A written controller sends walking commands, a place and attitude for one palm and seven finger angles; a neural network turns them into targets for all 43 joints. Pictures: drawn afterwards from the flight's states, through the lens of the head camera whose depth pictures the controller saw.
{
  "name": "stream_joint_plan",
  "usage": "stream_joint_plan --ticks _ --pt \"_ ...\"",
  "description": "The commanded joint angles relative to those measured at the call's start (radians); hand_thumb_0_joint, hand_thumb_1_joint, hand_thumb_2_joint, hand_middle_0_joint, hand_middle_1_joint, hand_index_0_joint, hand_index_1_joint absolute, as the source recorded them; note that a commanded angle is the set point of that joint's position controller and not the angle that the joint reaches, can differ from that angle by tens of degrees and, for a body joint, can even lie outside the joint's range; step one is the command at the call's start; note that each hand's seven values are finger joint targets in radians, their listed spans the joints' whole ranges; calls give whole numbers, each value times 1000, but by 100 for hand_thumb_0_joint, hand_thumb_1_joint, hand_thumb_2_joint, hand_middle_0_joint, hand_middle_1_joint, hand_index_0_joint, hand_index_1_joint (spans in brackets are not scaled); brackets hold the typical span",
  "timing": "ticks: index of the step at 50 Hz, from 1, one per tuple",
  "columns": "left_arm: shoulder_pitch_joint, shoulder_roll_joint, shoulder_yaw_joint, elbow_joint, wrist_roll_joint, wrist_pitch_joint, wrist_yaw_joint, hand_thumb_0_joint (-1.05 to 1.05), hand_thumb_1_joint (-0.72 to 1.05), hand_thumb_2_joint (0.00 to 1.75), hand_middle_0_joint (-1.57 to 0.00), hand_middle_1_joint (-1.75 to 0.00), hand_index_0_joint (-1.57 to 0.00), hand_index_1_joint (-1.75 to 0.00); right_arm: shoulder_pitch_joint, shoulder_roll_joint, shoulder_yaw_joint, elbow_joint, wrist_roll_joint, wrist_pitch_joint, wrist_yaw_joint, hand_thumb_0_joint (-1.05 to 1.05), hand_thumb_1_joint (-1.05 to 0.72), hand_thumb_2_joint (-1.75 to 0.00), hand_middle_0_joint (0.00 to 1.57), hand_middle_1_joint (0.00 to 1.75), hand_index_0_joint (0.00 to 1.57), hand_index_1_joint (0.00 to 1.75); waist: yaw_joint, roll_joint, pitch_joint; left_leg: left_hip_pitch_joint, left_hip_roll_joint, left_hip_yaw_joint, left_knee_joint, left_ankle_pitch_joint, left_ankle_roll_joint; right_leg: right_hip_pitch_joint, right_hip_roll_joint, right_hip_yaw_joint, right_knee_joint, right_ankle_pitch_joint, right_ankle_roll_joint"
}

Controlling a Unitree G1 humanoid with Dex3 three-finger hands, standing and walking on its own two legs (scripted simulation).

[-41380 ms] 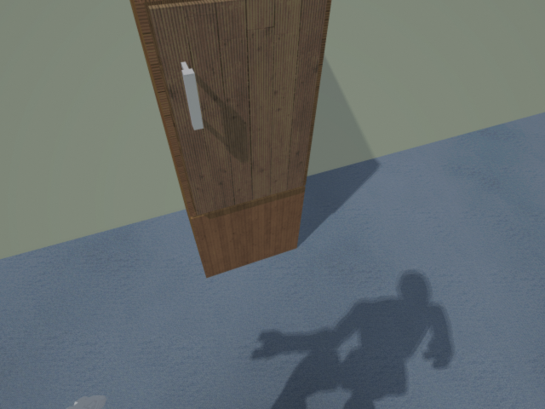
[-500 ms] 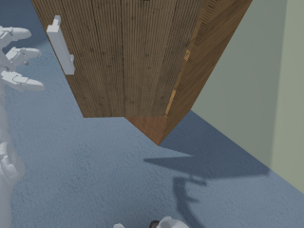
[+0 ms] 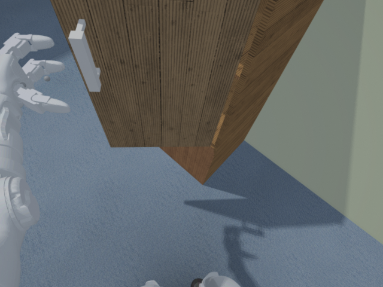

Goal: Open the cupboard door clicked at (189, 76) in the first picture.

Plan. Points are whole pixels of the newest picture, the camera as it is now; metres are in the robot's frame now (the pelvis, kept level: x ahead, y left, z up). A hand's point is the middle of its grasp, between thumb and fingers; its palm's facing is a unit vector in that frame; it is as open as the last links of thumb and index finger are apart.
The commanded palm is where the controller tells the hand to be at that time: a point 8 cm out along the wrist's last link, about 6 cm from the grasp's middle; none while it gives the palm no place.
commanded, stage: slide the fingers in behind the handle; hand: left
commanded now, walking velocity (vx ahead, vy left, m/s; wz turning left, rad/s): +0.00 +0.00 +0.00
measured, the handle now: (88, 57) +0.56 +0.19 +0.12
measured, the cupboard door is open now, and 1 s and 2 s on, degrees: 45 45 46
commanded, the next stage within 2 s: close the thumb around the handle in 1.56 s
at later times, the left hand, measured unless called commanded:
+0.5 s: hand (70, 77) +0.50 +0.21 +0.12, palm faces -0.01 -1.00 +0.01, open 14.0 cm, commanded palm +0.48 +0.25 +0.12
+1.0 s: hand (86, 80) +0.49 +0.18 +0.12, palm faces -0.01 -1.00 +0.01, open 14.0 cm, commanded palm +0.48 +0.22 +0.12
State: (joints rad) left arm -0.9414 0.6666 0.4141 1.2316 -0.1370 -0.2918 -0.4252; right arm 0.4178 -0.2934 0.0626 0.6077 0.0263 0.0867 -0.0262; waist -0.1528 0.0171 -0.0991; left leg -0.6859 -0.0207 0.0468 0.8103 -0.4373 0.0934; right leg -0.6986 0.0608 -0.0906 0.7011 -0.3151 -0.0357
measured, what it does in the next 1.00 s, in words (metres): stands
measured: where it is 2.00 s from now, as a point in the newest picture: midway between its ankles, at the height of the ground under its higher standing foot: outside the picture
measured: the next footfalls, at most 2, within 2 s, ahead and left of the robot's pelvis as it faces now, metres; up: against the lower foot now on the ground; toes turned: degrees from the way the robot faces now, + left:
none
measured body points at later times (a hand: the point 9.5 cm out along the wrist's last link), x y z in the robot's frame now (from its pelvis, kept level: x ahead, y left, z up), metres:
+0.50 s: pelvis +0.00 -0.01 +0.00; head +0.10 +0.02 +0.44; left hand +0.50 +0.27 +0.12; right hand -0.02 -0.28 -0.10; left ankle -0.04 +0.05 -0.70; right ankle +0.00 -0.10 -0.70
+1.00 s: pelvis +0.00 -0.01 +0.00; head +0.09 +0.01 +0.44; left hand +0.49 +0.24 +0.12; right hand +0.01 -0.28 -0.11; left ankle -0.04 +0.05 -0.70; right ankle +0.00 -0.10 -0.70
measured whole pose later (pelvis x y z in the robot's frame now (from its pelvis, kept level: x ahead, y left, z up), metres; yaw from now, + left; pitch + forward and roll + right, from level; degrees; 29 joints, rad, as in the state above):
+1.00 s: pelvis +0.00 -0.01 +0.00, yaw +0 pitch +17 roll -3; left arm -0.94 0.51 0.35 1.20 -0.13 -0.31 -0.28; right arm 0.42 -0.28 0.05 0.62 0.02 0.05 0.00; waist -0.15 0.02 -0.10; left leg -0.66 -0.02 0.05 0.81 -0.43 0.08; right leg -0.69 0.06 -0.09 0.72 -0.32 -0.05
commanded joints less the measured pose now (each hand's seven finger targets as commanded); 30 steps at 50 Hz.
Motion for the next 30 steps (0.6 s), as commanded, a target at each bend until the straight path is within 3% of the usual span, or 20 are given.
stream_joint_plan --ticks 1,2,3,6,7,9,10,12,14,15,20,21,22,23,27,29,30 --pt "-470 205 -6 -201 -35 -65 -1 0 -50 30 -30 -120 -30 -120 170 -194 -73 -32 -4 -17 -19 0 -90 -90 20 30 20 30 -29 151 -393 386 73 -170 -68 641 -110 68 1 55 -22 277 2" --pt "-476 229 12 -196 -32 -63 3 0 -50 30 -30 -120 -30 -120 172 -198 -75 -26 -5 -17 -17 0 -90 -90 20 30 20 30 -26 150 -400 379 73 -165 -70 617 -109 70 1 59 -25 271 5" --pt "-465 230 11 -187 -28 -59 7 0 -50 30 -30 -120 -30 -120 176 -198 -74 -28 -4 -18 -17 0 -90 -90 20 30 20 30 -24 131 -397 359 70 -165 -72 598 -106 83 1 60 -24 270 4" --pt "-481 209 1 -201 -23 -62 30 0 -50 30 -30 -120 -30 -120 180 -194 -73 -31 -7 -24 -14 0 -90 -90 20 30 20 30 -24 143 -393 345 64 -159 -76 574 -100 89 -1 59 -23 269 2" --pt "-481 240 20 -209 -14 -65 37 0 -50 30 -30 -120 -30 -120 183 -196 -75 -28 -8 -23 -13 0 -90 -90 20 30 20 30 -16 143 -411 348 66 -160 -74 581 -103 98 -1 62 -19 273 3" --pt "-466 226 16 -206 -9 -67 49 0 -50 30 -30 -120 -30 -120 180 -192 -74 -34 -8 -26 -8 0 -90 -90 20 30 20 30 -13 155 -405 334 63 -151 -76 560 -101 104 -2 64 -21 271 3" --pt "-457 246 35 -187 -7 -64 57 0 -50 30 -30 -120 -30 -120 183 -194 -74 -32 -9 -26 -8 0 -90 -90 20 30 20 30 -13 106 -388 294 60 -142 -78 516 -91 128 -1 67 -22 272 4" --pt "-462 280 57 -217 1 -79 66 0 -50 30 -30 -120 -30 -120 181 -194 -72 -42 -10 -28 -9 0 -90 -90 20 30 20 30 3 149 -420 295 56 -138 -78 538 -92 157 -3 74 -16 294 2" --pt "-445 249 33 -218 5 -81 69 0 -50 30 -30 -120 -30 -120 178 -189 -72 -48 -7 -28 -6 0 -90 -90 20 30 20 30 -4 133 -411 285 56 -130 -79 526 -87 162 -3 74 -18 303 4" --pt "-445 260 42 -201 5 -79 71 0 -50 30 -30 -120 -30 -120 178 -191 -72 -46 -7 -28 -6 0 -90 -90 20 30 20 30 -4 120 -385 262 55 -126 -81 495 -82 168 -2 78 -22 295 4" --pt "-493 215 8 -225 -3 -79 72 0 -50 30 -30 -120 -30 -120 182 -190 -74 -41 -6 -34 -8 0 -90 -90 20 30 20 30 -26 130 -394 286 57 -130 -84 477 -77 151 -3 78 -26 287 6" --pt "-495 207 8 -240 -10 -84 72 0 -50 30 -30 -120 -30 -120 185 -189 -75 -42 -7 -36 -9 0 -90 -90 20 30 20 30 -22 138 -417 306 55 -132 -77 513 -76 155 -2 78 -21 303 2" --pt "-494 236 31 -239 -6 -85 75 0 -50 30 -30 -120 -30 -120 190 -192 -78 -35 -8 -35 -9 0 -90 -90 20 30 20 30 -19 136 -440 320 59 -139 -74 540 -84 154 -2 78 -18 314 4" --pt "-483 197 1 -216 -4 -79 72 0 -50 30 -30 -120 -30 -120 187 -186 -75 -33 -7 -35 -7 0 -90 -90 20 30 20 30 -23 156 -418 319 58 -134 -73 536 -85 135 -2 77 -21 305 5" --pt "-467 191 6 -213 -7 -71 82 0 -50 30 -30 -120 -30 -120 191 -184 -76 -29 -8 -37 -4 0 -90 -90 20 30 20 30 -20 124 -418 309 57 -129 -67 567 -82 154 -2 77 -17 339 6" --pt "-479 144 -28 -238 -7 -72 85 0 -50 30 -30 -120 -30 -120 188 -179 -78 -31 -9 -38 0 0 -90 -90 20 30 20 30 -23 137 -420 324 58 -133 -68 586 -85 147 -2 75 -16 344 7" --pt "-454 162 -3 -245 -8 -74 90 0 -50 30 -30 -120 -30 -120 188 -180 -82 -33 -10 -38 3 0 -90 -90 20 30 20 30 -8 145 -429 331 58 -130 -66 599 -86 154 -2 76 -16 349 6"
